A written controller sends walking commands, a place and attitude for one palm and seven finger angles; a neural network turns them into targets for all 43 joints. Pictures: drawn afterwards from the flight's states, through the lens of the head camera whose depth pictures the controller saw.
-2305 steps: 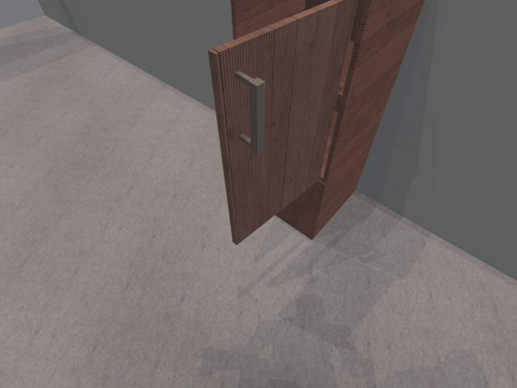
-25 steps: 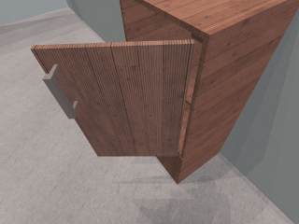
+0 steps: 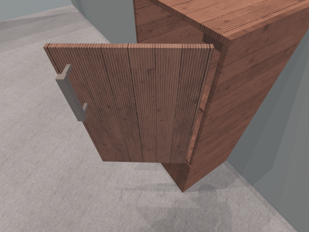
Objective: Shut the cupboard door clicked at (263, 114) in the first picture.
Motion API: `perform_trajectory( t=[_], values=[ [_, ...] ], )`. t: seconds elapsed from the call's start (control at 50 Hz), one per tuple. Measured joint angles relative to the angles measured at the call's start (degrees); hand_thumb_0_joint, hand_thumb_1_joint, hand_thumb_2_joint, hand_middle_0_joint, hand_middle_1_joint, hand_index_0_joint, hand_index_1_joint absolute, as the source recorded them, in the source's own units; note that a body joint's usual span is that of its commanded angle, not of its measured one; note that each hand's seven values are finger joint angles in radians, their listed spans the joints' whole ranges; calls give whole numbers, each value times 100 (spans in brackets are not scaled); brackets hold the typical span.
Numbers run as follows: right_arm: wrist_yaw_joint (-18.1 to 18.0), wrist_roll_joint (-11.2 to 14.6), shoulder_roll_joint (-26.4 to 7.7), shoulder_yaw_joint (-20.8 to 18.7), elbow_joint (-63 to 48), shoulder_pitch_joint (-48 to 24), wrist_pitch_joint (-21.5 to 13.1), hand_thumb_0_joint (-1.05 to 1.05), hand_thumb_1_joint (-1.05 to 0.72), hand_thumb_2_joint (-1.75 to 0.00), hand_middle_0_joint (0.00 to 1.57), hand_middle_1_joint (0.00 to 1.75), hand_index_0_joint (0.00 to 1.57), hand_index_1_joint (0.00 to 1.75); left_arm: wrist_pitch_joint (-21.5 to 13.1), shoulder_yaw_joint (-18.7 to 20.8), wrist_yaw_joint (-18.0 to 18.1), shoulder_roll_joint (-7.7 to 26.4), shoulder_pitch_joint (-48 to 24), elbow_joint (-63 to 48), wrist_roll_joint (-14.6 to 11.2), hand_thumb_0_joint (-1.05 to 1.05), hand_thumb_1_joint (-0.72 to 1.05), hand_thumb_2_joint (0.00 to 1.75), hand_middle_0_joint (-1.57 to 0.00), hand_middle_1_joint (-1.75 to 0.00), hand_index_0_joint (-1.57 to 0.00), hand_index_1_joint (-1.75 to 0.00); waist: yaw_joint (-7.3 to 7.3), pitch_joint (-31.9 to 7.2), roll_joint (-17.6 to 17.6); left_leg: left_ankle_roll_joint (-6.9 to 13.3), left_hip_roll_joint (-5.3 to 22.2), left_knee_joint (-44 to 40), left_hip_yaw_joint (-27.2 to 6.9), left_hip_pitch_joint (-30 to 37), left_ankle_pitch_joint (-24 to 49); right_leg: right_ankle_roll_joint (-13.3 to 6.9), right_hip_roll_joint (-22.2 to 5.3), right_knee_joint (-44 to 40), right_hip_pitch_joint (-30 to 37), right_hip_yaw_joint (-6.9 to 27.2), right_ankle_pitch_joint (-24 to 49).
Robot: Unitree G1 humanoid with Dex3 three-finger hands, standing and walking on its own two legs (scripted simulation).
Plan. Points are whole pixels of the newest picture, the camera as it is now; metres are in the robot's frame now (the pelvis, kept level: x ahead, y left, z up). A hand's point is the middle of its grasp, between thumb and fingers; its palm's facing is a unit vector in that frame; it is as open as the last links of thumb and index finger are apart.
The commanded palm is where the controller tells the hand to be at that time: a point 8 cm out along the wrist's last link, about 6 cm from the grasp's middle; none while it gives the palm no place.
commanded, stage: look again from close up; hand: left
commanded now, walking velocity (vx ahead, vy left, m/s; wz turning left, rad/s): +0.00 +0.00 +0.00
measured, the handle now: (75, 94) +0.42 +0.25 +0.12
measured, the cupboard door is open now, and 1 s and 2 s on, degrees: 54 54 54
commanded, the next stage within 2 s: raise the hand and make a fist in 0.04 s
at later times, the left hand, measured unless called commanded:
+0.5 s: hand (87, 219) +0.15 +0.18 -0.02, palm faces +0.01 -1.00 +0.02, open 6.5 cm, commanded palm +0.10 +0.24 -0.03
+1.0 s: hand (55, 213) +0.15 +0.23 +0.03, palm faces +0.12 -0.99 -0.06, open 4.1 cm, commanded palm +0.12 +0.26 +0.04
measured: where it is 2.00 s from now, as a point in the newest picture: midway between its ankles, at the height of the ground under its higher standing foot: outside the picture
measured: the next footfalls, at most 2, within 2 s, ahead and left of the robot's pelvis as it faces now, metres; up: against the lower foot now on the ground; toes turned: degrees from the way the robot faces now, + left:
none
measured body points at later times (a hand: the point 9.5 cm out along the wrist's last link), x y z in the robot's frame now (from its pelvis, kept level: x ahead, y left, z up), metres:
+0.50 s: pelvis -0.04 +0.01 -0.05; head -0.01 +0.03 +0.40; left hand +0.15 +0.23 -0.01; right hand +0.17 -0.25 -0.07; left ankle -0.06 +0.14 -0.74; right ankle +0.03 -0.11 -0.74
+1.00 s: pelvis -0.05 +0.03 -0.05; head -0.02 +0.03 +0.40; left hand +0.14 +0.28 +0.04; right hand +0.11 -0.17 -0.13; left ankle -0.07 +0.14 -0.74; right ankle +0.02 -0.11 -0.74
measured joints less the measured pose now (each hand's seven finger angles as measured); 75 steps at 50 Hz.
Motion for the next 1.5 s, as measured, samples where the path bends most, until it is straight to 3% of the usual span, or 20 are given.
perform_trajectory(
  t=[0.16, 0.2, 0.24, 0.32, 0.42, 0.48, 0.54, 0.62, 0.68, 0.74, 0.78, 0.84, 0.92, 0.96, 1.02, 1.12, 1.2, 1.28, 1.4, 1.5],
  values=[
    [23, 14, 32, -8, -8, -5, 6, 0, -91, -89, 20, 30, 20, 30, -48, 1, 50, 16, -45, -40, 5, 1, 92, 90, -20, -30, -20, -30, -16, -3, 9, 26, 2, 147, -7, -105, -46, 28, -9, 32, -42, -10, -6],
    [-222, 50, -24, 54, -403, 141, -404, 1, -91, -89, 20, 30, 20, 30, 383, 270, 33, 34, 546, -2069, -356, 1, 92, 90, -20, -30, -21, -30, 27, 105, -29, 28, 30, 473, 38, -225, -202, 32, 7, 273, -158, 36, -72],
    [-337, 164, -225, 21, -691, 353, -985, 2, -92, -89, 20, 30, 20, 30, 39, 128, 284, 72, 981, -3729, -673, 2, 92, 90, -21, -31, -21, -30, 37, -79, 47, 39, 13, 662, -3, -341, -310, 51, -27, 411, -227, 9, -163],
    [-247, 220, -635, -195, -1340, 213, -1576, 2, -92, -89, 20, 30, 20, 30, -696, 141, 330, -39, 693, -5332, -917, 2, 92, 90, -23, -34, -23, -33, -224, -478, 171, 116, -137, 1091, -229, -820, -399, 126, -232, 730, -550, -171, -288],
    [98, 104, -701, -402, -2414, -454, -1702, 2, -91, -89, 20, 30, 20, 30, -2490, 515, -848, -99, 372, -5686, -1268, 1, 91, 90, -29, -40, -30, -40, -268, -732, -256, 111, -168, 2004, -118, -1843, -667, 89, -289, 1654, -1654, -7, -504],
    [272, 110, -757, -490, -3041, -701, -1562, 1, -91, -89, 20, 30, 20, 30, -2974, 576, -1594, -29, 788, -5747, -1287, 0, 91, 90, -34, -46, -35, -45, -165, -743, -507, 98, -136, 2616, -119, -2379, -897, 55, -284, 2187, -2175, 21, -666],
    [254, 138, -884, -546, -3532, -818, -1406, 1, -91, -89, 19, 30, 20, 30, -2713, 568, -1779, 128, 1362, -5899, -1297, 1, 90, 90, -40, -51, -40, -51, 22, -702, -559, 110, -135, 3127, -216, -2823, -1074, 68, -317, 2565, -2527, -48, -792],
    [119, 101, -943, -473, -3857, -839, -1420, 1, -91, -89, 19, 30, 20, 30, -2609, 620, -1439, 297, 1862, -6433, -1358, 2, 90, 90, -47, -59, -47, -59, 260, -655, -395, 156, -153, 3700, -456, -3328, -1249, 89, -375, 2893, -2823, -254, -904],
    [28, 87, -859, -241, -3777, -862, -1510, 1, -91, -89, 19, 30, 20, 30, -2907, 560, -1304, 345, 1654, -7012, -1456, 2, 90, 90, -52, -65, -52, -65, 382, -634, -231, 176, -179, 4067, -621, -3622, -1353, 116, -389, 3104, -2982, -363, -969],
    [-28, 123, -660, 69, -3606, -868, -1507, 1, -90, -89, 19, 30, 20, 30, -2912, 326, -1460, 299, 1009, -7413, -1471, 2, 90, 90, -57, -71, -58, -71, 365, -598, -67, 193, -211, 4278, -719, -3763, -1398, 154, -364, 3206, -3037, -384, -982],
    [-42, 175, -471, 259, -3536, -802, -1414, 1, -90, -89, 20, 30, 20, 30, -2518, 183, -1636, 331, 578, -7503, -1363, 2, 90, 90, -61, -75, -61, -75, 285, -589, -3, 211, -222, 4263, -701, -3746, -1379, 169, -346, 3170, -3017, -343, -951],
    [-42, 261, -203, 439, -3540, -549, -1171, 1, -90, -89, 20, 30, 21, 30, -1499, 140, -1811, 486, 341, -7471, -1206, 2, 90, 90, -66, -81, -67, -81, 106, -618, 25, 253, -223, 3987, -546, -3531, -1290, 195, -320, 2955, -2888, -192, -852],
    [-94, 290, -112, 460, -3589, -95, -957, 1, -90, -89, 20, 30, 21, 30, -463, 424, -1542, 540, 844, -7660, -1455, 2, 90, 90, -74, -89, -74, -89, -86, -664, 42, 297, -226, 3443, -322, -3032, -1157, 236, -288, 2552, -2530, 11, -726],
    [-127, 269, -175, 395, -3559, 112, -977, 1, -90, -89, 20, 30, 21, 30, -451, 651, -1275, 518, 1156, -7832, -1588, 2, 90, 90, -78, -93, -78, -93, -79, -691, 32, 299, -221, 3241, -283, -2835, -1114, 244, -273, 2386, -2360, 41, -693],
    [-122, 208, -377, 287, -3481, 331, -1113, 1, -90, -89, 20, 30, 21, 30, -860, 914, -981, 526, 1399, -8060, -1604, 2, 90, 90, -83, -99, -83, -99, 5, -712, 13, 295, -231, 3109, -340, -2710, -1088, 246, -286, 2250, -2199, -21, -693],
    [-127, 218, -780, 171, -3326, 259, -1376, 2, -90, -89, 20, 30, 20, 30, -1343, 823, -1213, 491, 1215, -8148, -1540, 2, 90, 90, -92, -109, -92, -109, 99, -644, 38, 288, -252, 3127, -497, -2683, -1107, 247, -320, 2200, -2071, -176, -737],
    [-204, 289, -860, 94, -3366, -2, -1472, 2, -90, -89, 20, 30, 20, 30, -992, 569, -1577, 575, 1038, -8049, -1449, 2, 90, 90, -99, -117, -100, -117, 61, -628, 29, 278, -238, 2991, -496, -2524, -1086, 241, -301, 2092, -1929, -182, -729],
    [-248, 307, -740, 72, -3500, -184, -1482, 2, -90, -89, 20, 30, 20, 30, -666, 720, -1543, 742, 1020, -8088, -1552, 2, 90, 90, -107, -125, -107, -125, 49, -673, 8, 239, -198, 2699, -460, -2194, -1028, 206, -251, 1886, -1655, -159, -706],
    [-220, 331, -654, 210, -3519, -271, -1473, 1, -90, -89, 20, 30, 20, 30, -589, 1195, -1455, 706, 708, -8189, -1804, 2, 90, 90, -118, -137, -118, -137, 224, -692, 81, 186, -160, 2314, -538, -1748, -920, 169, -209, 1529, -1182, -255, -649],
    [-239, 354, -679, 346, -3434, -358, -1415, 1, -90, -89, 20, 30, 20, 30, -116, 1065, -1778, 667, 403, -8095, -1756, 2, 90, 90, -125, -144, -125, -144, 321, -609, 203, 188, -172, 2040, -573, -1495, -794, 169, -214, 1265, -912, -299, -551]
  ],
)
